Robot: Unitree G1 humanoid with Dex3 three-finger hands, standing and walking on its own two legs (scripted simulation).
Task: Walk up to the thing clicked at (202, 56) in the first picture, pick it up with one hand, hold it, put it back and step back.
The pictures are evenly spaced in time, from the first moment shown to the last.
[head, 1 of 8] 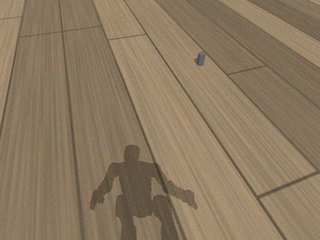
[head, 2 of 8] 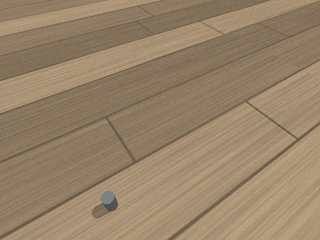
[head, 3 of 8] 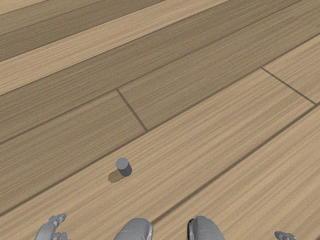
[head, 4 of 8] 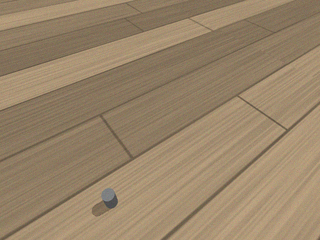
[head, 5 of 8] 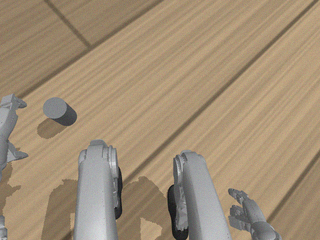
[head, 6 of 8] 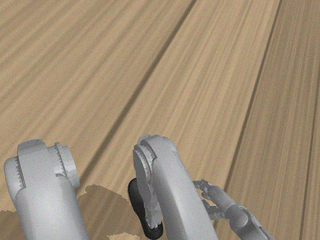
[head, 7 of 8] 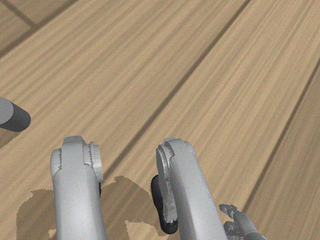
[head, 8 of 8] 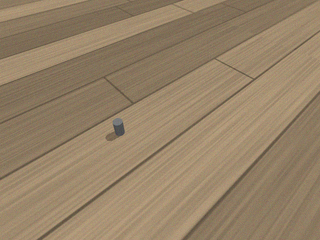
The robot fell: no
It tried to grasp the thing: yes
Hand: left
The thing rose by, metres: 0.63
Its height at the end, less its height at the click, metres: +0.00
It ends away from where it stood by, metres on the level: 0.02
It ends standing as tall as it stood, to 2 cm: yes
